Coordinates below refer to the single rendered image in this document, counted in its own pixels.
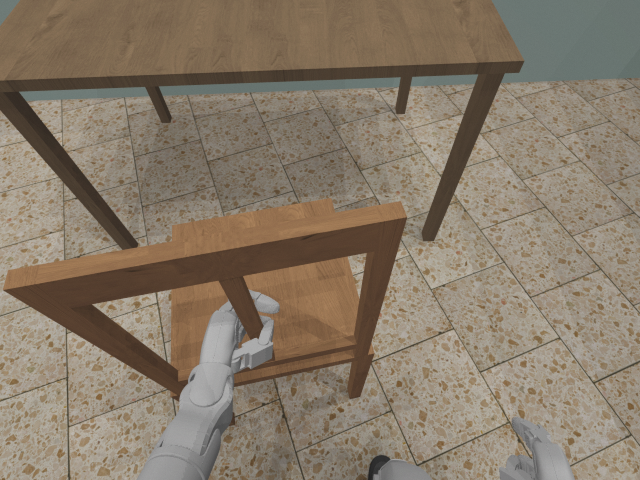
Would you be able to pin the robot left hand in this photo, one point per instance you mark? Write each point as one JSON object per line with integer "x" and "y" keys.
{"x": 225, "y": 331}

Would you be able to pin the chair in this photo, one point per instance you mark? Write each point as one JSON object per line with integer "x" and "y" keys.
{"x": 295, "y": 254}

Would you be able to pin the table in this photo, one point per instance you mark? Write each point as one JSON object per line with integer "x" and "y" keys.
{"x": 94, "y": 44}

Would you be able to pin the robot right hand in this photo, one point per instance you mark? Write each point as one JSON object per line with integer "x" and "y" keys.
{"x": 549, "y": 461}

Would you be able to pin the robot left forearm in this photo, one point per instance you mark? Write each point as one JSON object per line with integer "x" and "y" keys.
{"x": 189, "y": 446}

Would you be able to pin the robot right shin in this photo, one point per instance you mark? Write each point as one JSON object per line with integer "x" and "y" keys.
{"x": 393, "y": 460}

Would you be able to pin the right robot foot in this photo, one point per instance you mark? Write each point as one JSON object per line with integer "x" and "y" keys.
{"x": 376, "y": 465}

